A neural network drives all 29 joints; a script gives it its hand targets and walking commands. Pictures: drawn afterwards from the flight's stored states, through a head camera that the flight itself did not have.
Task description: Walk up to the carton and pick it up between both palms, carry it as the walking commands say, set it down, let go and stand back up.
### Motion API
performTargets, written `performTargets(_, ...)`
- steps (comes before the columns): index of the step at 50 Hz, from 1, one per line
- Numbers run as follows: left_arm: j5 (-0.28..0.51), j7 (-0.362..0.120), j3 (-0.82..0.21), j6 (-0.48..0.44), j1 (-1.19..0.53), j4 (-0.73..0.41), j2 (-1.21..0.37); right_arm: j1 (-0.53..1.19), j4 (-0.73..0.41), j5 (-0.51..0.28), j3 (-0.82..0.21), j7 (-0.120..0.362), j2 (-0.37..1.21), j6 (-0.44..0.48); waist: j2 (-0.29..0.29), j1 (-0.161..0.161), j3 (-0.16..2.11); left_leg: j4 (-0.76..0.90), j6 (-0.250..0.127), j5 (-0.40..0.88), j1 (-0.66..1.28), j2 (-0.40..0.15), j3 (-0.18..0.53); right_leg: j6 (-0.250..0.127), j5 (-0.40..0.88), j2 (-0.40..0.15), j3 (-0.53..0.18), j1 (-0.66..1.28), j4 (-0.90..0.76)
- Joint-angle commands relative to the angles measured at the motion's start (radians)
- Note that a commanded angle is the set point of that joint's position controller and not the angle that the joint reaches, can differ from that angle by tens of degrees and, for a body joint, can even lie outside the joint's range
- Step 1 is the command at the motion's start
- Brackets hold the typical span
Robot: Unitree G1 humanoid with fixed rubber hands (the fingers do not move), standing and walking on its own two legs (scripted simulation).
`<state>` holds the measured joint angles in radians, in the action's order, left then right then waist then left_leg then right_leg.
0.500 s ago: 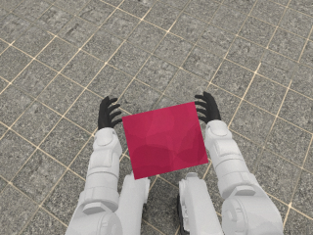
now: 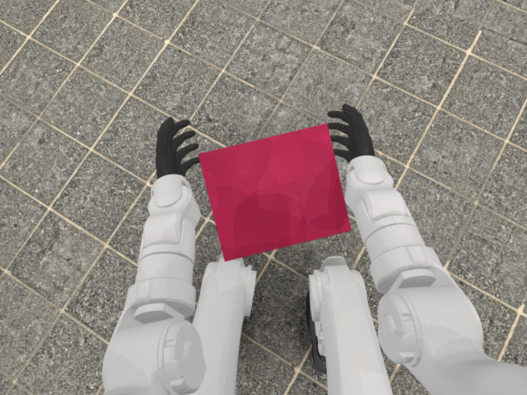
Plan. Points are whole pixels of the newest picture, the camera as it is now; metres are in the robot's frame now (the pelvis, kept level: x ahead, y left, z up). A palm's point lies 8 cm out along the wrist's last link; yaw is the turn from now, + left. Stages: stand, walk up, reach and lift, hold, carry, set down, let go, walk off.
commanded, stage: set down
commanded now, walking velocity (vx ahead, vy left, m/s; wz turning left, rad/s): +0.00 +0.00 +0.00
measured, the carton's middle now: (271, 190) +0.43 +0.03 -0.21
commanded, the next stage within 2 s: none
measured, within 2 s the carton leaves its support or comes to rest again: neither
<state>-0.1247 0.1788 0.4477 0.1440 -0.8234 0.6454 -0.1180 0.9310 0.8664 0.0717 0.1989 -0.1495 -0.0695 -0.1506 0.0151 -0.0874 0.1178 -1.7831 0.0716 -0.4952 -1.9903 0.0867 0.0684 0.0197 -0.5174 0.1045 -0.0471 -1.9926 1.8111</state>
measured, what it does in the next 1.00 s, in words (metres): lowers itself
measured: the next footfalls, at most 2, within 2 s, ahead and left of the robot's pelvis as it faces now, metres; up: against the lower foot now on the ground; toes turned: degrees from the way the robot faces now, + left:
none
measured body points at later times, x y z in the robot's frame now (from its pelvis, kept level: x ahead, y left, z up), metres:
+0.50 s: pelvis -0.01 +0.00 -0.06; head +0.29 -0.01 +0.27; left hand +0.45 +0.18 -0.18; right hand +0.50 -0.10 -0.20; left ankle +0.12 +0.13 -0.45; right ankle +0.11 -0.11 -0.45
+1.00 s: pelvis -0.01 +0.00 -0.11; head +0.32 -0.01 +0.19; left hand +0.47 +0.19 -0.25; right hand +0.53 -0.09 -0.27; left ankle +0.12 +0.13 -0.45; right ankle +0.11 -0.11 -0.45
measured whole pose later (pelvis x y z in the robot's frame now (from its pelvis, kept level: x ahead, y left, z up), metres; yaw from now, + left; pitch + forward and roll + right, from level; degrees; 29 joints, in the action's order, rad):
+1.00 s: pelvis -0.01 +0.00 -0.11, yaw +1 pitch +38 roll +2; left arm 0.05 0.17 0.36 0.12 -1.11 0.84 0.05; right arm 1.28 1.09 -0.11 -0.01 -0.18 -0.24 -0.11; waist -0.01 -0.09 -0.16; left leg -2.12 0.10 -0.51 -2.28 0.12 0.04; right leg 0.04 -0.54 0.12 -0.05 -2.29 2.17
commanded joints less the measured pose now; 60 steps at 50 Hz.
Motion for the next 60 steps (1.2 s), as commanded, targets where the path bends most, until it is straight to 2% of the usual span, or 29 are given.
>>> performTargets(1,0.076,-0.24,-0.542,0.009,-0.589,0.029,-0.865,0.664,-0.16,-0.081,-0.453,0.179,0.977,0.046,0.089,-0.019,1.018,0.122,-0.025,0.182,0.49,0.097,-0.144,0.014,0.153,0.095,0.085,0.573,-0.173)
performTargets(3,0.078,-0.244,-0.535,0.008,-0.606,0.023,-0.862,0.673,-0.155,-0.083,-0.452,0.176,0.98,0.044,0.089,-0.025,1.012,0.105,-0.024,0.174,0.45,0.099,-0.154,0.013,0.157,0.094,0.081,0.572,-0.159)
performTargets(4,0.085,-0.246,-0.541,0.008,-0.615,0.016,-0.851,0.68,-0.159,-0.086,-0.455,0.173,0.973,0.043,0.106,-0.025,1.02,0.096,-0.025,0.172,0.439,0.096,-0.151,0.015,0.155,0.093,0.084,0.567,-0.149)
performTargets(8,0.098,-0.248,-0.539,0.008,-0.628,0.024,-0.842,0.725,-0.186,-0.113,-0.488,0.171,0.971,0.047,0.094,-0.043,1.055,0.053,-0.024,0.202,0.422,0.096,-0.159,0.015,0.182,0.092,0.08,0.553,-0.108)
performTargets(10,0.087,-0.248,-0.52,0.011,-0.612,0.066,-0.832,0.72,-0.15,-0.111,-0.475,0.171,0.968,0.045,0.105,-0.037,1.011,0.05,-0.025,0.177,0.395,0.093,-0.158,0.02,0.159,0.093,0.093,0.519,-0.098)
performTargets(11,0.09,-0.253,-0.516,0.011,-0.643,0.05,-0.833,0.724,-0.14,-0.112,-0.468,0.174,0.97,0.041,0.108,-0.038,1.001,0.041,-0.025,0.159,0.378,0.092,-0.164,0.017,0.143,0.093,0.086,0.517,-0.097)
performTargets(12,0.087,-0.255,-0.506,0.009,-0.631,0.057,-0.836,0.732,-0.144,-0.116,-0.475,0.174,0.975,0.042,0.12,-0.052,1.002,0.033,-0.027,0.164,0.356,0.091,-0.166,0.017,0.152,0.091,0.084,0.526,-0.09)
performTargets(14,0.092,-0.257,-0.511,0.008,-0.661,0.046,-0.821,0.745,-0.142,-0.116,-0.468,0.174,0.956,0.045,0.104,-0.045,1.024,0.017,-0.022,0.177,0.365,0.089,-0.165,0.014,0.163,0.091,0.088,0.509,-0.064)
performTargets(17,0.094,-0.26,-0.497,0.01,-0.66,0.074,-0.828,0.763,-0.125,-0.121,-0.466,0.175,0.95,0.048,0.11,-0.041,0.978,0.003,-0.022,0.171,0.341,0.086,-0.165,0.013,0.155,0.089,0.094,0.469,-0.05)
performTargets(21,0.123,-0.256,-0.53,-0.006,-0.733,0.014,-0.801,0.787,-0.128,-0.143,-0.475,0.174,0.937,0.059,0.099,-0.034,1.041,-0.037,-0.018,0.215,0.359,0.085,-0.164,0.008,0.197,0.087,0.091,0.467,-0.005)
performTargets(22,0.127,-0.253,-0.531,-0.007,-0.729,0.031,-0.8,0.788,-0.122,-0.15,-0.478,0.173,0.926,0.063,0.087,-0.032,1.039,-0.038,-0.017,0.219,0.368,0.084,-0.165,0.009,0.197,0.085,0.094,0.461,0.005)
performTargets(23,0.144,-0.251,-0.543,-0.013,-0.756,0.003,-0.782,0.809,-0.142,-0.157,-0.487,0.172,0.917,0.066,0.105,-0.026,1.062,-0.053,-0.016,0.225,0.36,0.085,-0.167,0.01,0.206,0.083,0.093,0.467,0.013)
performTargets(26,0.153,-0.242,-0.549,-0.021,-0.79,0.002,-0.762,0.833,-0.129,-0.18,-0.497,0.169,0.911,0.071,0.093,-0.038,1.069,-0.072,-0.016,0.221,0.371,0.08,-0.17,0.011,0.2,0.082,0.09,0.454,0.041)
performTargets(27,0.157,-0.241,-0.548,-0.021,-0.786,0.018,-0.768,0.842,-0.124,-0.184,-0.494,0.168,0.895,0.075,0.09,-0.028,1.055,-0.077,-0.016,0.219,0.37,0.079,-0.17,0.01,0.196,0.078,0.094,0.443,0.046)
performTargets(30,0.158,-0.236,-0.547,-0.03,-0.806,0.016,-0.764,0.858,-0.104,-0.195,-0.491,0.17,0.888,0.082,0.08,-0.042,1.021,-0.095,-0.014,0.221,0.348,0.076,-0.174,0.007,0.193,0.073,0.087,0.409,0.063)
performTargets(32,0.167,-0.232,-0.547,-0.035,-0.83,0.029,-0.754,0.87,-0.09,-0.202,-0.487,0.171,0.873,0.085,0.078,-0.029,1.01,-0.1,-0.015,0.219,0.357,0.075,-0.168,0.008,0.188,0.072,0.095,0.388,0.081)
performTargets(37,0.182,-0.227,-0.534,-0.044,-0.867,0.057,-0.734,0.898,-0.051,-0.218,-0.481,0.174,0.843,0.095,0.076,-0.033,0.998,-0.136,-0.013,0.228,0.36,0.069,-0.173,0.006,0.188,0.062,0.091,0.367,0.113)
performTargets(39,0.179,-0.229,-0.506,-0.042,-0.861,0.102,-0.737,0.934,-0.045,-0.217,-0.47,0.179,0.811,0.101,0.091,-0.027,0.932,-0.14,-0.017,0.206,0.336,0.067,-0.164,0.005,0.154,0.058,0.093,0.317,0.118)
performTargets(41,0.172,-0.234,-0.488,-0.039,-0.857,0.141,-0.732,0.933,-0.019,-0.207,-0.444,0.183,0.782,0.105,0.075,-0.013,0.886,-0.147,-0.014,0.203,0.314,0.066,-0.16,0.002,0.152,0.055,0.095,0.286,0.127)
performTargets(44,0.196,-0.24,-0.502,-0.045,-0.884,0.117,-0.752,0.944,-0.041,-0.214,-0.453,0.186,0.795,0.11,0.099,0.001,0.945,-0.176,-0.02,0.232,0.328,0.071,-0.161,-0.001,0.176,0.055,0.096,0.324,0.147)
performTargets(45,0.207,-0.239,-0.514,-0.047,-0.885,0.106,-0.758,0.937,-0.045,-0.223,-0.46,0.187,0.798,0.111,0.084,0.002,0.982,-0.18,-0.018,0.254,0.349,0.072,-0.166,-0.003,0.199,0.055,0.097,0.338,0.154)
performTargets(48,0.254,-0.233,-0.551,-0.05,-0.905,0.07,-0.773,0.946,-0.096,-0.247,-0.492,0.179,0.802,0.113,0.089,0.003,1.082,-0.202,-0.012,0.303,0.38,0.076,-0.174,-0.006,0.244,0.057,0.098,0.402,0.174)
performTargets(51,0.262,-0.238,-0.564,-0.048,-0.908,0.06,-0.767,0.925,-0.075,-0.238,-0.488,0.183,0.818,0.104,0.092,0.021,1.03,-0.2,-0.009,0.303,0.358,0.075,-0.167,-0.003,0.249,0.055,0.104,0.37,0.176)
performTargets(52,0.252,-0.238,-0.557,-0.048,-0.897,0.079,-0.772,0.919,-0.068,-0.237,-0.483,0.186,0.828,0.106,0.084,0.01,1.005,-0.206,-0.01,0.307,0.345,0.077,-0.172,-0.003,0.256,0.056,0.099,0.36,0.174)
performTargets(53,0.251,-0.239,-0.556,-0.049,-0.891,0.089,-0.771,0.916,-0.067,-0.233,-0.482,0.189,0.83,0.107,0.09,0.015,0.961,-0.204,-0.01,0.302,0.319,0.076,-0.167,0.001,0.254,0.058,0.101,0.337,0.172)
performTargets(57,0.218,-0.237,-0.502,-0.057,-0.88,0.14,-0.721,0.917,0.002,-0.214,-0.442,0.195,0.805,0.11,0.087,-0.005,0.854,-0.195,-0.016,0.22,0.256,0.075,-0.172,-0.002,0.179,0.057,0.092,0.277,0.165)
performTargets(60,0.203,-0.237,-0.473,-0.068,-0.909,0.145,-0.699,0.928,0.041,-0.209,-0.427,0.197,0.785,0.116,0.09,-0.024,0.842,-0.195,-0.019,0.193,0.243,0.072,-0.175,-0.005,0.152,0.054,0.084,0.272,0.164)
